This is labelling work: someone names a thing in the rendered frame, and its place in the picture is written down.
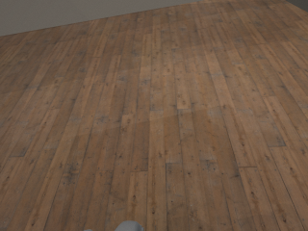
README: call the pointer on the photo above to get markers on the robot left thigh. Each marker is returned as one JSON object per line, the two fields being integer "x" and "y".
{"x": 129, "y": 225}

